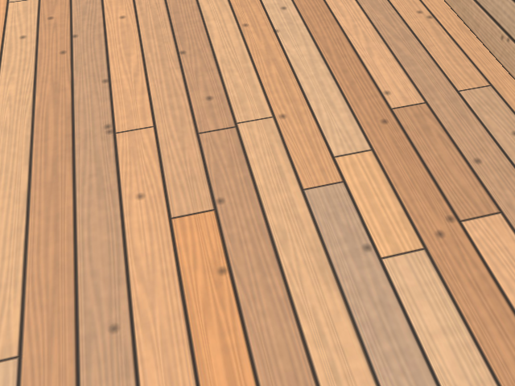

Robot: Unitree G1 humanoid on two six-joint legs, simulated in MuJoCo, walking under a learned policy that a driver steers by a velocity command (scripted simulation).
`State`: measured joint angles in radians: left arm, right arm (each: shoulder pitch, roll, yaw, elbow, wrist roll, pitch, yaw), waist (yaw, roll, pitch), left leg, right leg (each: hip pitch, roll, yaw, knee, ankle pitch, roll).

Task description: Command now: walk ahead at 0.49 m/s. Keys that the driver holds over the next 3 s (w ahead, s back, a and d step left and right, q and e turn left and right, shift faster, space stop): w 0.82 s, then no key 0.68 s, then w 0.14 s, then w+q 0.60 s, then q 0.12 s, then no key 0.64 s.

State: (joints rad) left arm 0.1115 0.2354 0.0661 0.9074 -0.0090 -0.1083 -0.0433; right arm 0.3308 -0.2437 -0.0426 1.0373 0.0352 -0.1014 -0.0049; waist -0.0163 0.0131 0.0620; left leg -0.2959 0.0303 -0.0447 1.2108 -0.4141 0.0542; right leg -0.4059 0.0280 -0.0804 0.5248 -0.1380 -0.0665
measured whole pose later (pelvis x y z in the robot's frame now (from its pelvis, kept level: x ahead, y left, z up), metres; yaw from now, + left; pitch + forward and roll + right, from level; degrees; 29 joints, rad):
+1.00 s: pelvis +0.56 +0.04 +0.00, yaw +0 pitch +2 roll +2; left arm 0.01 0.23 0.05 0.87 0.01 -0.11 -0.03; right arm 0.37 -0.24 -0.05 1.03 0.00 -0.06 -0.01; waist -0.06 -0.03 0.02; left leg 0.03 -0.03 0.06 0.38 -0.42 0.01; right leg -0.50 -0.03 -0.02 0.46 0.09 -0.06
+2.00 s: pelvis +0.81 +0.03 +0.01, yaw +9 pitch +1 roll +0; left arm 0.40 0.20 0.04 1.08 0.02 -0.09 0.02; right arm 0.13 -0.24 -0.08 0.94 0.04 -0.06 0.02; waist 0.06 0.02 0.00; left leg -0.67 0.08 -0.03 0.94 -0.12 0.05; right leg 0.03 0.01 -0.18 0.26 -0.31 -0.03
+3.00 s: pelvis +1.14 +0.17 +0.00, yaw +28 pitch +0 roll -1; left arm 0.12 0.21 0.03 0.89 0.02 -0.01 0.01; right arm 0.22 -0.25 -0.05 0.89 -0.01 0.03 -0.03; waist 0.00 0.00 0.02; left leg -0.25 0.01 -0.04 0.57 -0.32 -0.01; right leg -0.35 -0.01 0.00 0.50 -0.16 0.02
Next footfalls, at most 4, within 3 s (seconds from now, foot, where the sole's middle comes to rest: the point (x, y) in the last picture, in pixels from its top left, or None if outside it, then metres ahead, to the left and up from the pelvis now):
0.46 left None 0.44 0.15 -0.76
1.00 right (292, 277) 0.75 -0.07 -0.76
1.34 left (205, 292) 0.70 0.17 -0.76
2.20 left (199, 190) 1.06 0.21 -0.76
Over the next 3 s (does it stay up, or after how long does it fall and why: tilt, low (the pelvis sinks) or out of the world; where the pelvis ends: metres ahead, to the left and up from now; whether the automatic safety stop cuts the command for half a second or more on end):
stays up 1.14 0.17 0.00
